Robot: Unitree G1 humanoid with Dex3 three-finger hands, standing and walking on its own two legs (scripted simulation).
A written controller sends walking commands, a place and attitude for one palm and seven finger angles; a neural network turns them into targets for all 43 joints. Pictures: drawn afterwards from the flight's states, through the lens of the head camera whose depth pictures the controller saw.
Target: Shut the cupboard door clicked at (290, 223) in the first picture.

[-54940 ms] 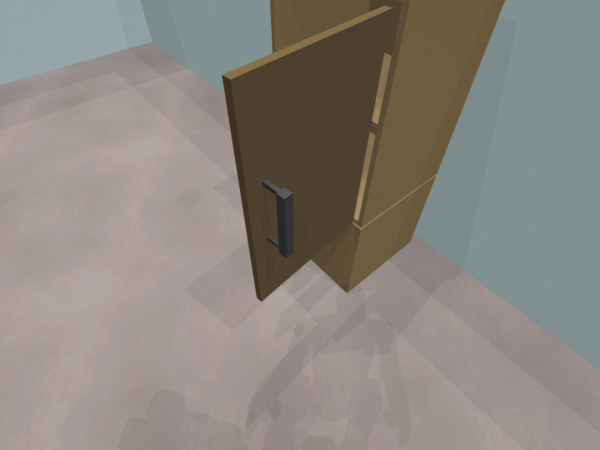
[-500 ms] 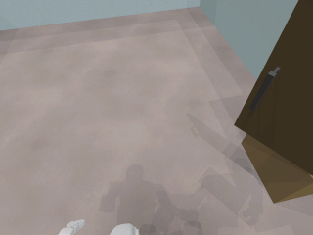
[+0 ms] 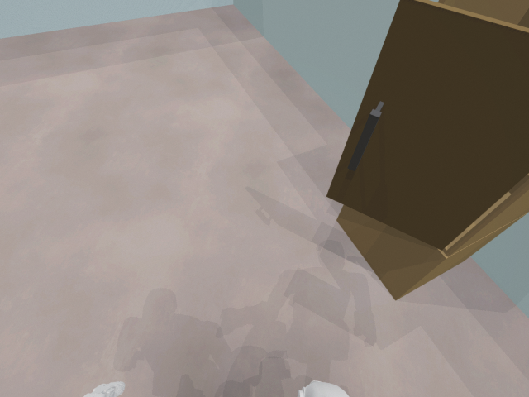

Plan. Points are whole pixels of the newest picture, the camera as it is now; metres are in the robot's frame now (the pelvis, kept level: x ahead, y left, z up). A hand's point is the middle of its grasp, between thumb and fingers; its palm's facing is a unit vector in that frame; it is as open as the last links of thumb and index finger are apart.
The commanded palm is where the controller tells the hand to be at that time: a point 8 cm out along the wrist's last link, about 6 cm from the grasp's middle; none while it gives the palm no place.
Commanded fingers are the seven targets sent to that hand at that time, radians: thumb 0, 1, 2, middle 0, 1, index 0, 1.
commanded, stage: turn to face it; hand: left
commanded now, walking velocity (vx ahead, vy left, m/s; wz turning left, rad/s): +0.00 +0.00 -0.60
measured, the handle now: (365, 137) +0.68 -0.20 -0.05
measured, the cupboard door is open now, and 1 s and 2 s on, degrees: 34 34 34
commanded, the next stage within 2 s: take the last steps up to it in 0.66 s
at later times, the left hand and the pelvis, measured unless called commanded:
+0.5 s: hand (175, 391) +0.14 +0.16 -0.18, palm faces -0.20 -0.96 -0.20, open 7.4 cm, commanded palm none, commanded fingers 0.00 0.90 0.90 -0.20 -0.30 -0.20 -0.30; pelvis +0.02 -0.02 -0.01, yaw -14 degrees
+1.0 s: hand (197, 377) +0.17 +0.12 -0.17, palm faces -0.33 -0.92 -0.22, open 7.4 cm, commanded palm none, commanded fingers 0.00 0.90 0.90 -0.20 -0.30 -0.20 -0.30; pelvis +0.04 -0.03 -0.01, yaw -22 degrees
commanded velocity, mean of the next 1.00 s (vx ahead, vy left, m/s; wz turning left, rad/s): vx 0.08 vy -0.02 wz -0.32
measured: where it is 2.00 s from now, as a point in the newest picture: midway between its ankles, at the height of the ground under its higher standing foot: (295, 390)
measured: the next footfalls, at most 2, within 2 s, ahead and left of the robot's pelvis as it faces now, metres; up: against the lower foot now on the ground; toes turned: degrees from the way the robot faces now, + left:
right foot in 0.16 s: +0.02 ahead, -0.15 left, +0.00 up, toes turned -10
left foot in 0.52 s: +0.10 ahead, +0.09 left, +0.00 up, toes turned -11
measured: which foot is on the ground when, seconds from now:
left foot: down 0.00-0.14, up 0.16-0.50, down 0.52-0.90, up 0.92-1.00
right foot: up 0.00-0.14, down 0.16-0.52, up 0.54-0.88, down 0.90-1.00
